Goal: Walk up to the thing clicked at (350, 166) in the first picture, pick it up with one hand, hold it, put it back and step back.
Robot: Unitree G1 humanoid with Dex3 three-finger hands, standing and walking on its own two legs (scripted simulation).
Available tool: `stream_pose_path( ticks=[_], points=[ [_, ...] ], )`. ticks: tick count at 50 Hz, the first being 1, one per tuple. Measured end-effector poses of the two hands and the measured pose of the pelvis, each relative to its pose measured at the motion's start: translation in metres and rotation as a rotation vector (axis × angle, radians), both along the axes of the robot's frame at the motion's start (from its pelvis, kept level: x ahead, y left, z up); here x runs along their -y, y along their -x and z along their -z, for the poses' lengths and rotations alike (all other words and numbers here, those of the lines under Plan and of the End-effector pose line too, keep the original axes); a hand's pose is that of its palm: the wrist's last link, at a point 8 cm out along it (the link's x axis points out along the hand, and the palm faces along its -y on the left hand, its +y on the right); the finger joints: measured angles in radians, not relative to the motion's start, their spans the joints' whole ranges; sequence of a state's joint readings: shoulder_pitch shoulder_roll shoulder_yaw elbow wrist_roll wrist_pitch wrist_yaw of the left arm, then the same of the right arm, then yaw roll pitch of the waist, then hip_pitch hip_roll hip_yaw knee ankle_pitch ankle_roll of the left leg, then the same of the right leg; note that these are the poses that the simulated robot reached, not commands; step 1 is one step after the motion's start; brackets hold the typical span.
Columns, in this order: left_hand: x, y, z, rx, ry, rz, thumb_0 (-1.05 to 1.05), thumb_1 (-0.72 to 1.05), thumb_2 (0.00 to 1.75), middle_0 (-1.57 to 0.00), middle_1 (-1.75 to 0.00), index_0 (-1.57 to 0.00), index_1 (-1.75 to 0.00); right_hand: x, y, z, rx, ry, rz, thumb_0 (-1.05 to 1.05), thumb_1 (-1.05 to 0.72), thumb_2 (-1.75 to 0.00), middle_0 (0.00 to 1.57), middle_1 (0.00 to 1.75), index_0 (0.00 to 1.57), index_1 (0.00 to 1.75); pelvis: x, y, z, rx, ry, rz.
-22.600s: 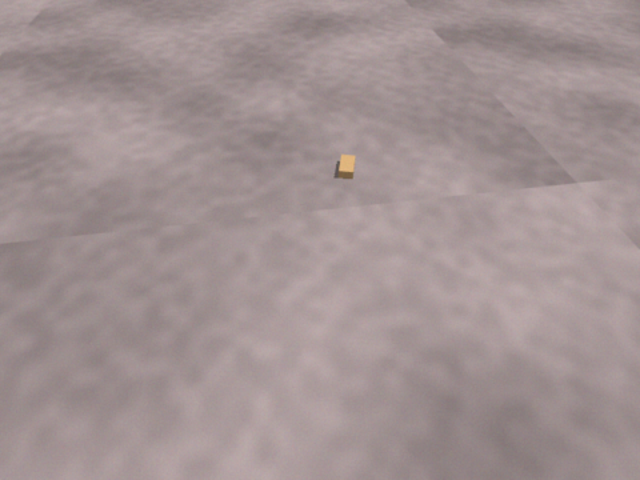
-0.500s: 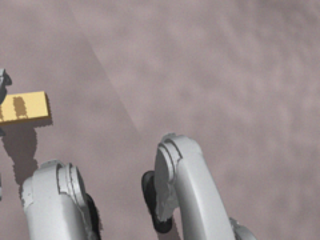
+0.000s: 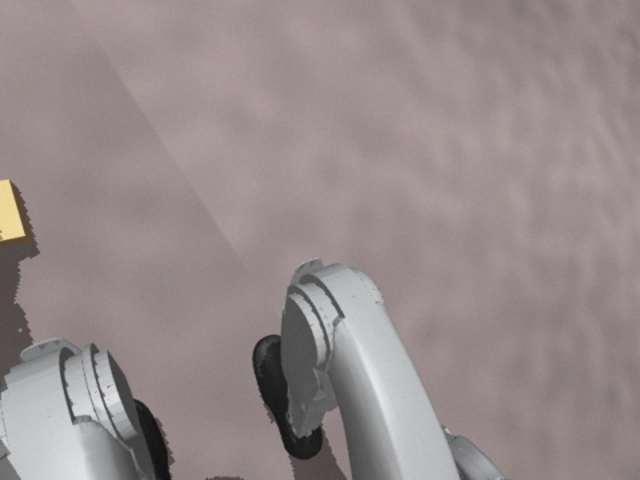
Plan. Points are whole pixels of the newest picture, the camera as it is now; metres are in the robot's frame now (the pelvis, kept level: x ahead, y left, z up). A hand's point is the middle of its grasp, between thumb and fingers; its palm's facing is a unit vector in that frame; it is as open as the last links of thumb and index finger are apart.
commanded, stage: rest palm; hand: left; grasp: from above
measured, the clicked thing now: out of the picture +0.47 +0.30 -0.28
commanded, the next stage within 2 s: close in 0.98 s
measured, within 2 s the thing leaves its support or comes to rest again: neither
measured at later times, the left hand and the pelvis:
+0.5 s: hand out of the picture +0.45 +0.29 -0.25, palm faces -0.46 -0.11 -0.88, open 14.1 cm; pelvis +0.00 +0.00 +0.00, yaw -2 degrees
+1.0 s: hand out of the picture +0.45 +0.28 -0.27, palm faces -0.48 -0.11 -0.87, open 13.8 cm; pelvis +0.00 +0.00 +0.00, yaw -3 degrees
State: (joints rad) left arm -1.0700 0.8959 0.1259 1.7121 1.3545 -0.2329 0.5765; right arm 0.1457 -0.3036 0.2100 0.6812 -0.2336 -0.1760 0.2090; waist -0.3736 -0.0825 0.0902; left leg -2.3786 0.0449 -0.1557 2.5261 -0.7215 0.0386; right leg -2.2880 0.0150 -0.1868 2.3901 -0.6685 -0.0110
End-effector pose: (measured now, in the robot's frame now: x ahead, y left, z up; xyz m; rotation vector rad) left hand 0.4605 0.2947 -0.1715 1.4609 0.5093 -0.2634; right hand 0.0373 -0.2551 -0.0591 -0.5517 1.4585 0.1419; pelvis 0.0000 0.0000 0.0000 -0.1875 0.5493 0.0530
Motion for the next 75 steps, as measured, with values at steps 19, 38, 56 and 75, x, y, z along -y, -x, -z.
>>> stream_pose_path(
  ticks=[19, 38, 56, 75],
  points=[
    [0.001, 0.001, 0.021, -0.007, 0.021, 0.016, 0.00, -0.52, 1.01, -0.09, -0.97, -0.08, -0.98, -0.010, 0.004, -0.004, -0.033, -0.035, -0.049, 0.00, -0.90, -0.90, 0.21, 0.30, 0.20, 0.30, -0.002, -0.002, 0.004, 0.034, 0.026, 0.015],
    [0.004, -0.001, 0.031, -0.002, 0.016, 0.003, 0.00, -0.50, 0.99, -0.10, -0.98, -0.09, -0.98, -0.011, -0.003, -0.014, -0.012, -0.031, -0.098, 0.00, -0.91, -0.91, 0.20, 0.30, 0.20, 0.30, -0.005, 0.001, 0.003, 0.042, 0.048, 0.023],
    [0.013, -0.002, 0.037, 0.008, 0.016, 0.019, 0.00, -0.44, 0.96, -0.14, -0.97, -0.14, -0.97, -0.016, 0.001, -0.015, -0.020, -0.065, -0.120, 0.00, -0.91, -0.91, 0.20, 0.30, 0.20, 0.30, -0.004, 0.003, 0.002, 0.059, 0.054, 0.032],
    [0.002, -0.001, 0.034, -0.015, 0.007, 0.000, 0.00, -0.19, 0.76, -0.29, -0.88, -0.32, -0.85, -0.016, 0.005, -0.019, -0.029, -0.057, -0.115, 0.00, -0.90, -0.90, 0.20, 0.30, 0.20, 0.30, -0.004, 0.004, 0.000, 0.061, 0.058, 0.034]
  ],
)
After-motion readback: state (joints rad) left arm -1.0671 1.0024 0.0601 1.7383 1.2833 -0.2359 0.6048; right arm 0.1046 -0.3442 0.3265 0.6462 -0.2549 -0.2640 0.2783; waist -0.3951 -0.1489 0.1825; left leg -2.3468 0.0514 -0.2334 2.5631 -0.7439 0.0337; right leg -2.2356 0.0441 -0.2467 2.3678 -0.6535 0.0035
